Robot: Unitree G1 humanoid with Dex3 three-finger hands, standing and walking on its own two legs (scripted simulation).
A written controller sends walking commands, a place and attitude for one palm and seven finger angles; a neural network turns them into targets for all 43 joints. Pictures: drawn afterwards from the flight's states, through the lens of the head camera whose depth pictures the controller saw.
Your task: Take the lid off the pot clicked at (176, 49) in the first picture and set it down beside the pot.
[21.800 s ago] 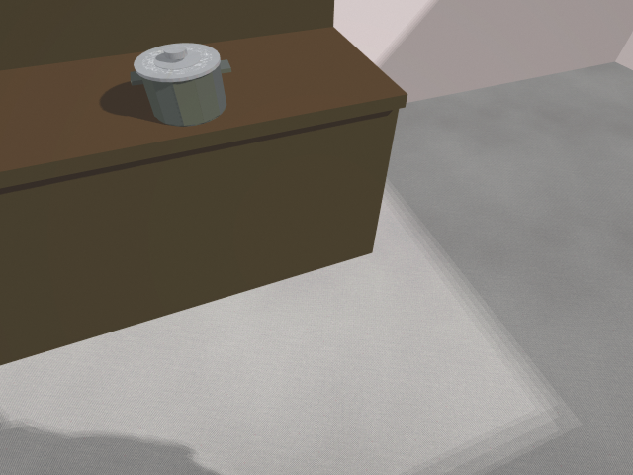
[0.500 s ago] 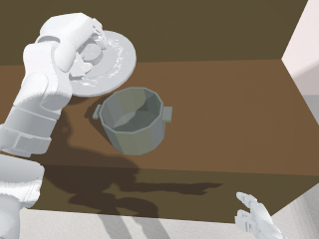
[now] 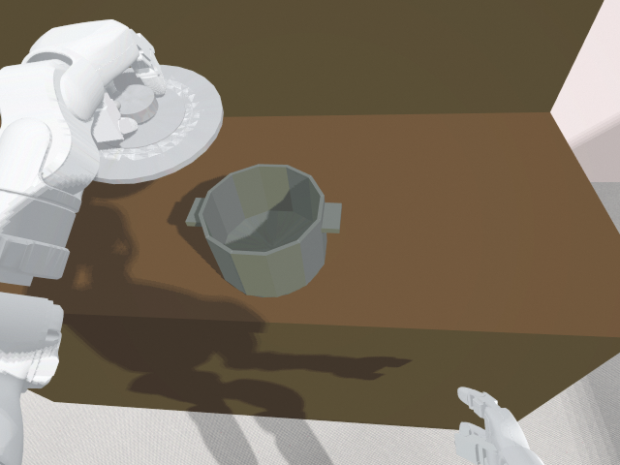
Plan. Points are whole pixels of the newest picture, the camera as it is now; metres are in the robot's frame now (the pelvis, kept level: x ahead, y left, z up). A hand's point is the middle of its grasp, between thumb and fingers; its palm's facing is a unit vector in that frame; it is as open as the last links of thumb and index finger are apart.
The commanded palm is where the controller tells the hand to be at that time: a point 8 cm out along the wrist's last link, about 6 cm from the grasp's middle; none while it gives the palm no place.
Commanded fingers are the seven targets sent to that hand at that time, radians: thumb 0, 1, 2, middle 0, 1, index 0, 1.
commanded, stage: move the lid sideways beside the pot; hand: left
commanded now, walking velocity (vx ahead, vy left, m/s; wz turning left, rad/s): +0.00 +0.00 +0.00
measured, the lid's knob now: (133, 103) +0.46 +0.24 +0.24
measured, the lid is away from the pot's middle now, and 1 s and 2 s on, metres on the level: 0.13 0.24 0.23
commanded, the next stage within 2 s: lower the lid onto the table in 1.08 s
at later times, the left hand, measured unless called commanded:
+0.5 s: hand (72, 105) +0.43 +0.29 +0.26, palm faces -0.10 -0.03 -0.99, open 8.4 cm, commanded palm +0.40 +0.29 +0.33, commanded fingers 0.00 0.40 1.30 -1.01 -0.81 -0.93 -0.72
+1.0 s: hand (28, 108) +0.43 +0.34 +0.26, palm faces -0.12 -0.03 -0.99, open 8.4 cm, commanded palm +0.40 +0.33 +0.33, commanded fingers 0.00 0.40 1.30 -1.01 -0.81 -0.93 -0.72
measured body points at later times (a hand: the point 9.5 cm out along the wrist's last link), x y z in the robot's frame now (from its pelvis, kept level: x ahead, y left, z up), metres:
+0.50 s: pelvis +0.01 +0.01 +0.00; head +0.05 -0.01 +0.45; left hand +0.43 +0.29 +0.31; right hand +0.18 -0.23 -0.12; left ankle +0.01 +0.09 -0.74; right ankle +0.00 -0.14 -0.74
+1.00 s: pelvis +0.01 +0.01 +0.00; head +0.07 +0.00 +0.45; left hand +0.43 +0.34 +0.31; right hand +0.17 -0.24 -0.12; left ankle +0.01 +0.09 -0.74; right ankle +0.00 -0.14 -0.74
